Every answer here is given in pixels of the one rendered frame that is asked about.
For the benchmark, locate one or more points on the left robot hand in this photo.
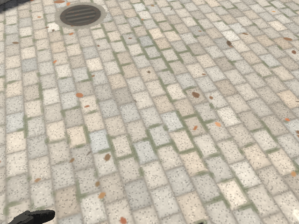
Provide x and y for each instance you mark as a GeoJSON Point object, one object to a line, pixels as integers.
{"type": "Point", "coordinates": [35, 217]}

